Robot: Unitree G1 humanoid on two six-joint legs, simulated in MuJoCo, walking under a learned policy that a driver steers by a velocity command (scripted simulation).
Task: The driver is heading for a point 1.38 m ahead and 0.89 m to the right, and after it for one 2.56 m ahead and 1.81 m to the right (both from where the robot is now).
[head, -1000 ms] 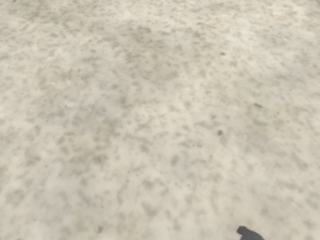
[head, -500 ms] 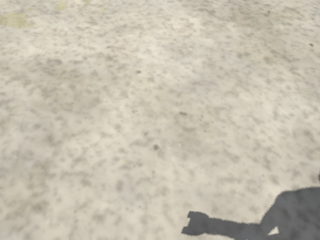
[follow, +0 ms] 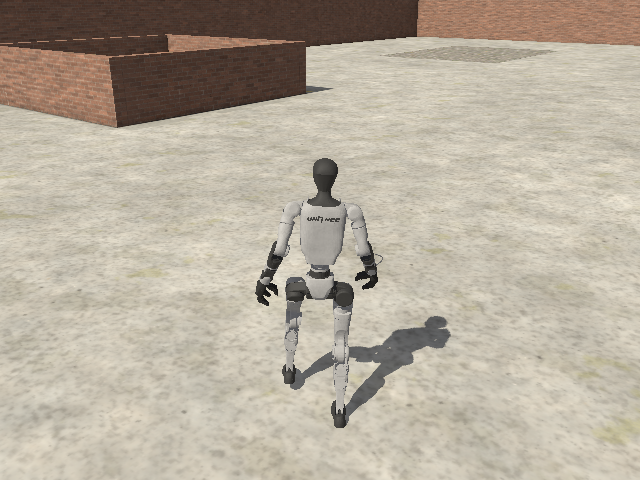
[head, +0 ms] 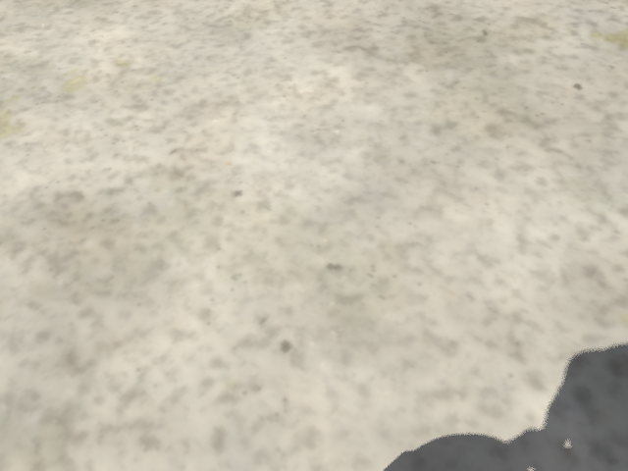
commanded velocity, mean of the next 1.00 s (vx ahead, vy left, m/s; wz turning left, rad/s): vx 0.48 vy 0.00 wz -0.43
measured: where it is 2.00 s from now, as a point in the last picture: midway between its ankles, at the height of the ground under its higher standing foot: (521, 259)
